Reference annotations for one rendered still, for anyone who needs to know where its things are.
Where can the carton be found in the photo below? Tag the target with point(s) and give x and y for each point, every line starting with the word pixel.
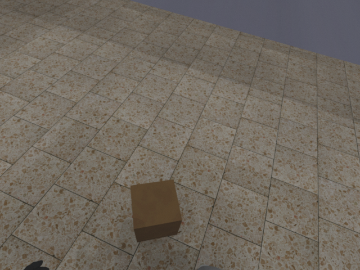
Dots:
pixel 155 209

